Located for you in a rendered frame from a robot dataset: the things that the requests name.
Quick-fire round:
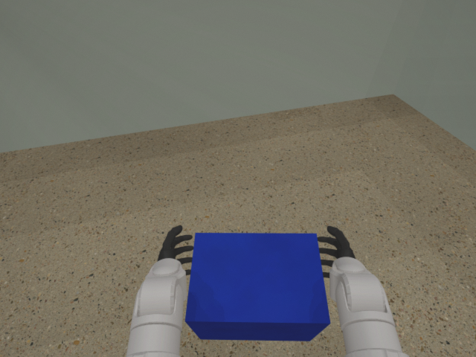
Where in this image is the carton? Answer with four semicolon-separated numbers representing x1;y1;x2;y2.
185;233;330;341

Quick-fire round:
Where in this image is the robot right forearm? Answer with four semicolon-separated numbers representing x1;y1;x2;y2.
329;257;410;357

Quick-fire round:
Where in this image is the robot left hand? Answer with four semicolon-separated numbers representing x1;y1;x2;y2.
157;225;193;275

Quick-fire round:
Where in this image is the robot left forearm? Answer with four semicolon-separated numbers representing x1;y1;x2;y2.
126;258;187;357

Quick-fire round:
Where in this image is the robot right hand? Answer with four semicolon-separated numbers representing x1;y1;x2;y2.
318;226;355;278

